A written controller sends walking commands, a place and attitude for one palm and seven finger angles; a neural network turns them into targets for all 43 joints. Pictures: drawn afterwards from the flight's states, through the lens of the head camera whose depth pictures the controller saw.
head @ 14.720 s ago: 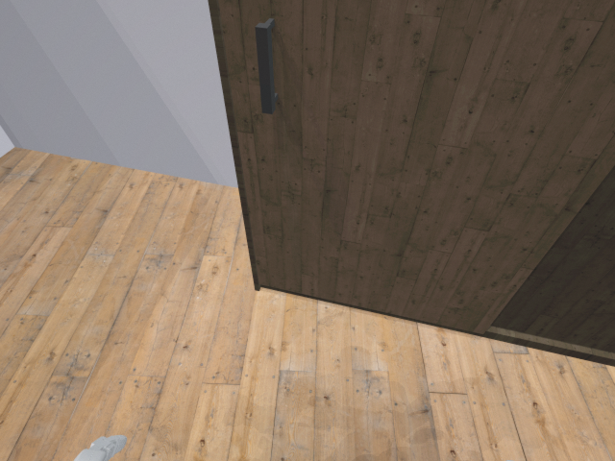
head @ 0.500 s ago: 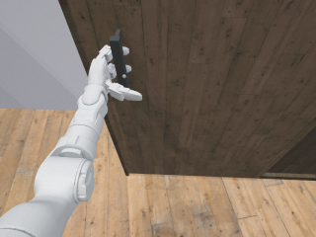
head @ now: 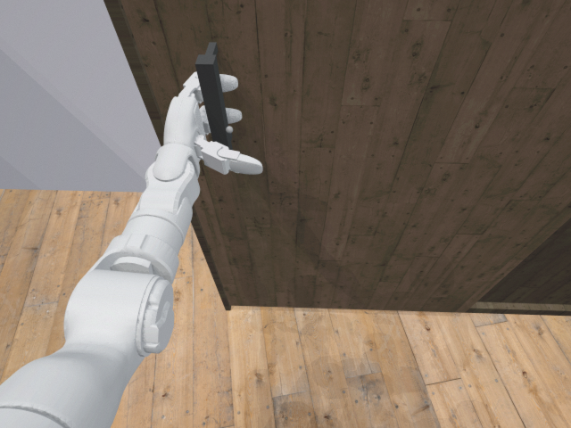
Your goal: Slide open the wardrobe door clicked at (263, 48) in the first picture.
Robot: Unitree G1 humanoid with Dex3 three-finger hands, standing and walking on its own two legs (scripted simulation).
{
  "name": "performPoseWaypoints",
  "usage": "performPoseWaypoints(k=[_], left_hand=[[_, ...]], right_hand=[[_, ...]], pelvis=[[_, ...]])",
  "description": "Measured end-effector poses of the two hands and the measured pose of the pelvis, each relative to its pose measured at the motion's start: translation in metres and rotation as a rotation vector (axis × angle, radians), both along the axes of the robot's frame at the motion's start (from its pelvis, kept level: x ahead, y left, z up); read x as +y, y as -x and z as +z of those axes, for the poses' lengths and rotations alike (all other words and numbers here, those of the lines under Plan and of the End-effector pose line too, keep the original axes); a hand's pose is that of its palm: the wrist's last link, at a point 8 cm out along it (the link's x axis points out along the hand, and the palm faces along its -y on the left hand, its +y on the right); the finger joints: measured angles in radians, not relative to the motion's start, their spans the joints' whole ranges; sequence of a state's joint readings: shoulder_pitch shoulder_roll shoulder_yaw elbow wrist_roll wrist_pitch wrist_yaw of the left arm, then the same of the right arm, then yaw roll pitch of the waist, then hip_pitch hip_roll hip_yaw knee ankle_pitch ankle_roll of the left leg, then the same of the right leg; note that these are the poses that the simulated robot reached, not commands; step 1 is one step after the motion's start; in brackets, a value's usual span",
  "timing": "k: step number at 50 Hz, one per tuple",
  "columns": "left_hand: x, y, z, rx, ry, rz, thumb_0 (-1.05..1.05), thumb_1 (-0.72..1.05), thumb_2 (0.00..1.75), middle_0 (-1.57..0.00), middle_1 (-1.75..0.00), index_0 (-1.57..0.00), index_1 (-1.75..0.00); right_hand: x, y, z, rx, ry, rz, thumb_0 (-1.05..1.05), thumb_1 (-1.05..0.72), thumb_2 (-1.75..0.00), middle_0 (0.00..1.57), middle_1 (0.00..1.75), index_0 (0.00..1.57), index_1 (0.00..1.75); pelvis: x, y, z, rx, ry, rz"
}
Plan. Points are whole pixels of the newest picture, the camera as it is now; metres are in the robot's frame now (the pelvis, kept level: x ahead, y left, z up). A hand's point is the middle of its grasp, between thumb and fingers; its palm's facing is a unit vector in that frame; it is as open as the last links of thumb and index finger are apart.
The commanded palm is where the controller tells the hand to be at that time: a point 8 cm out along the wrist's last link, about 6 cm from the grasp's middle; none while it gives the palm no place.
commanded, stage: slide the fingers in behind the handle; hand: left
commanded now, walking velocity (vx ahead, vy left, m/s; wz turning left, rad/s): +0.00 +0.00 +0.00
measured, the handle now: (219, 106) +0.54 +0.07 +0.15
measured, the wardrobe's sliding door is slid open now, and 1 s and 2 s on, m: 0.00 0.00 0.00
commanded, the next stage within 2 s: grip the handle and tug to test in 0.04 s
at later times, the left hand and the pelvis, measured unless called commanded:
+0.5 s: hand (230, 129) +0.49 +0.05 +0.15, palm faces -0.13 -0.99 +0.00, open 10.9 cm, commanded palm +0.47 +0.10 +0.16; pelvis +0.01 +0.01 +0.00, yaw +0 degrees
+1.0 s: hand (229, 128) +0.49 +0.05 +0.15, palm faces -0.10 -1.00 -0.01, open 5.6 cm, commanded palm +0.46 +0.10 +0.16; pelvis +0.01 +0.00 +0.00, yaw +0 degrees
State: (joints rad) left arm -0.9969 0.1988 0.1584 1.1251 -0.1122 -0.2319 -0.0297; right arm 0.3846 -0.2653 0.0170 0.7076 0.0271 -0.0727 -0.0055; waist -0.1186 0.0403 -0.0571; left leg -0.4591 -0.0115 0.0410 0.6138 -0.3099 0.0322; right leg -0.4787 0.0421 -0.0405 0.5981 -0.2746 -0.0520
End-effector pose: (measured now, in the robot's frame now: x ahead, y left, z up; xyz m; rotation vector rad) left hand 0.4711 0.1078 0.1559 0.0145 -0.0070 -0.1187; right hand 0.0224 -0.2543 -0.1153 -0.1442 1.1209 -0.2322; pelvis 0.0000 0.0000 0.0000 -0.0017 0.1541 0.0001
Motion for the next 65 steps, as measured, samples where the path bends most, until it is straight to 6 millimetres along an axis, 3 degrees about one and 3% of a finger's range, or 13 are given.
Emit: performPoseWaypoints(k=[10, 16, 29, 42, 65], left_hand=[[0.003, -0.006, -0.003, 0.007, 0.020, 0.007, -0.01, -0.50, 0.30, -0.30, -1.20, -0.29, -1.20], [0.008, -0.005, -0.004, -0.002, 0.005, 0.006, -0.01, -0.39, 0.35, -0.31, -1.22, -0.31, -1.22], [-0.001, -0.007, -0.003, 0.007, 0.015, 0.006, -0.01, 0.13, 0.57, -0.36, -1.29, -0.36, -1.29], [0.001, -0.005, -0.003, 0.007, 0.005, 0.015, 0.01, 0.71, 0.81, -0.42, -1.38, -0.41, -1.37], [0.000, -0.004, -0.003, 0.011, 0.008, 0.015, 0.01, 0.71, 0.79, -0.40, -1.40, -0.39, -1.40]], right_hand=[[0.006, -0.001, 0.000, 0.012, -0.008, -0.008, 0.01, -0.91, -0.90, 0.20, 0.29, 0.20, 0.29], [0.008, -0.005, 0.000, 0.011, -0.011, -0.005, 0.01, -0.91, -0.90, 0.20, 0.29, 0.20, 0.29], [0.009, -0.016, -0.001, -0.005, -0.011, 0.008, 0.01, -0.91, -0.90, 0.20, 0.29, 0.20, 0.29], [0.004, -0.014, -0.001, 0.001, -0.015, 0.002, 0.01, -0.91, -0.90, 0.20, 0.29, 0.20, 0.29], [-0.006, -0.016, 0.001, -0.007, -0.008, -0.001, 0.01, -0.91, -0.90, 0.20, 0.29, 0.20, 0.29]], pelvis=[[0.003, -0.006, 0.000, 0.007, 0.001, -0.009], [0.005, -0.009, 0.000, 0.005, 0.003, -0.007], [0.006, -0.011, 0.000, 0.008, 0.002, -0.002], [0.000, -0.010, 0.001, 0.001, 0.001, -0.003], [-0.007, -0.010, 0.002, 0.000, -0.003, -0.005]])
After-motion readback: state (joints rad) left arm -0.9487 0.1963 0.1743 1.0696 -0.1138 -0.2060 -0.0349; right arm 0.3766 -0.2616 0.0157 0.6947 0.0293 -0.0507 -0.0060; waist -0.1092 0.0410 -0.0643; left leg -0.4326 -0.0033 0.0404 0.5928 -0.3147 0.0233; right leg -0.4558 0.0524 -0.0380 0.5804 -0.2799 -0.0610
